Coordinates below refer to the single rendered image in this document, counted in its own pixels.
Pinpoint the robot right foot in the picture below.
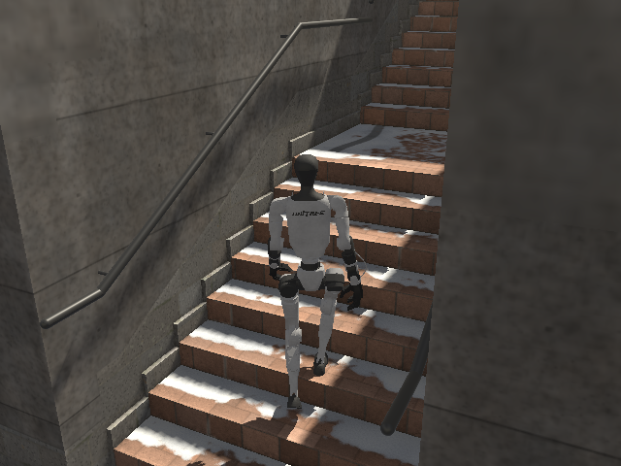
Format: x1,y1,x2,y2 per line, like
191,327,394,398
313,352,328,376

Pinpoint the left robot forearm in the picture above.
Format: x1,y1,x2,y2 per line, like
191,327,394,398
268,237,281,269

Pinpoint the right robot forearm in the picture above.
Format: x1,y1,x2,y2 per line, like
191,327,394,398
342,236,361,285

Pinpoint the robot left hand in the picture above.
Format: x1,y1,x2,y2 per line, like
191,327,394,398
269,263,292,281

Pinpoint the robot right hand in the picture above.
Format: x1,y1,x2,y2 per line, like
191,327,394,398
340,283,363,311

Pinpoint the robot foot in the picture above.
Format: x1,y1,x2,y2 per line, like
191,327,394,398
287,394,302,409
313,352,328,376

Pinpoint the robot left foot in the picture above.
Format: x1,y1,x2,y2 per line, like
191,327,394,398
287,394,302,409

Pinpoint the right robot upper arm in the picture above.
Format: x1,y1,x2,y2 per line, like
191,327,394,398
328,195,351,250

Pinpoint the left robot upper arm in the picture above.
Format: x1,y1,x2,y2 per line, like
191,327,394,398
269,197,287,250

